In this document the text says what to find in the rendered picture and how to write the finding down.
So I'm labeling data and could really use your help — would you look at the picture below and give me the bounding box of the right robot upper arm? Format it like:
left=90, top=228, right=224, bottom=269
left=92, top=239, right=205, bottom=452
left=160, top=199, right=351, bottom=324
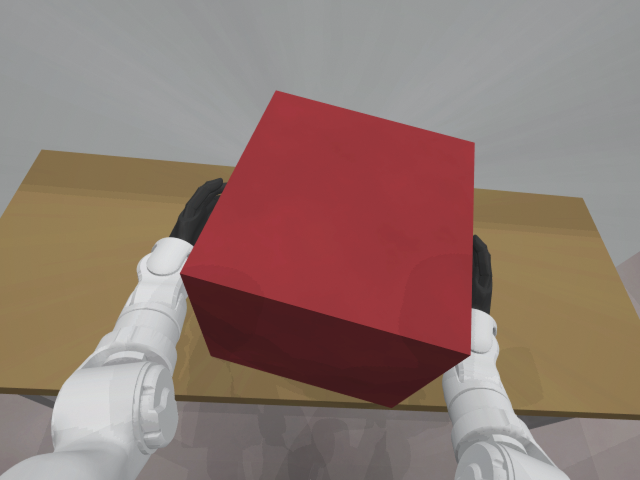
left=454, top=441, right=570, bottom=480

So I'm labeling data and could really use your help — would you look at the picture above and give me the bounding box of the table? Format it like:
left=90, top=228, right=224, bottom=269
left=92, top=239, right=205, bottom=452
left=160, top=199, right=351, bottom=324
left=0, top=150, right=640, bottom=430

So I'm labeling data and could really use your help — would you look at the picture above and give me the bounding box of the robot left forearm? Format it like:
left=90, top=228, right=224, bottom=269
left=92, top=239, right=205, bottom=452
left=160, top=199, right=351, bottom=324
left=51, top=237, right=194, bottom=449

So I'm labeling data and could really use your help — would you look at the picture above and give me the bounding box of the robot right forearm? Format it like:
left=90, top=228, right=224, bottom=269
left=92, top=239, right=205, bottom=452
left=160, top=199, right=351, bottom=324
left=442, top=308, right=559, bottom=469

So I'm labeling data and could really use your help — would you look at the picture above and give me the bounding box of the left robot upper arm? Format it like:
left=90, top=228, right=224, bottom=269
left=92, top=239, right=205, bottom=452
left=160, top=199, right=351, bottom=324
left=0, top=361, right=178, bottom=480

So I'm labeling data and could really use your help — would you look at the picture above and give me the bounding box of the robot left hand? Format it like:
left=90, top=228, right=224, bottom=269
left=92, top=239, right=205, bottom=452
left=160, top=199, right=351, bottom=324
left=169, top=178, right=227, bottom=246

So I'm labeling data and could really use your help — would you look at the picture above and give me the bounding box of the robot right hand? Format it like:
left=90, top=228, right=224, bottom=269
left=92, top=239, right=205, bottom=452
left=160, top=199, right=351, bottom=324
left=472, top=235, right=492, bottom=315

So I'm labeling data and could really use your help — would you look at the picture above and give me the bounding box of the carton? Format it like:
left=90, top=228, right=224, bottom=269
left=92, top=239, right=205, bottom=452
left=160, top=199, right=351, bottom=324
left=180, top=90, right=475, bottom=408

